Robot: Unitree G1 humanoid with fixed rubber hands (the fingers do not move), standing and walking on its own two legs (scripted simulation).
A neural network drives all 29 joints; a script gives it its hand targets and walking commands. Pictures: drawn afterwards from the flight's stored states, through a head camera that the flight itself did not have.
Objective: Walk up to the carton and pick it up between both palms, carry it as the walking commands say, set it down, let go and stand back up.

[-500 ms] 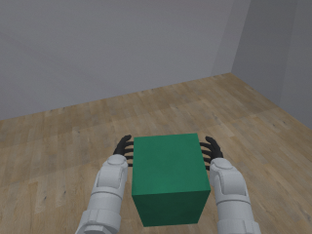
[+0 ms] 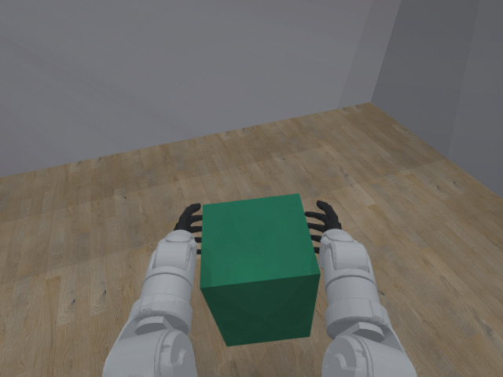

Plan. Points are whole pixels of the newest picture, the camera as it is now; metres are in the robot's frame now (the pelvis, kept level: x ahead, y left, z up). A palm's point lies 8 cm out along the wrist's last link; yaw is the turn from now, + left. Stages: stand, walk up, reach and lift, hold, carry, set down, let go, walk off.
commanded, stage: set down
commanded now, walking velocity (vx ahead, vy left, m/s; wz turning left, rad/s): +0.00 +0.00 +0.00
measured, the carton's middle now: (260, 275) +0.31 -0.03 -0.04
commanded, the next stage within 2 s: none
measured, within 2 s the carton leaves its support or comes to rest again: neither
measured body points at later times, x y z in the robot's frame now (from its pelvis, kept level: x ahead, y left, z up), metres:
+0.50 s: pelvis +0.01 +0.01 -0.02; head +0.12 +0.00 +0.42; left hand +0.37 +0.09 -0.07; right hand +0.34 -0.17 -0.07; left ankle +0.05 +0.10 -0.73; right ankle +0.07 -0.13 -0.73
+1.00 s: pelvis -0.01 -0.02 -0.09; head +0.17 -0.02 +0.32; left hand +0.40 +0.09 -0.16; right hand +0.36 -0.17 -0.16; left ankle +0.05 +0.09 -0.73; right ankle +0.07 -0.13 -0.73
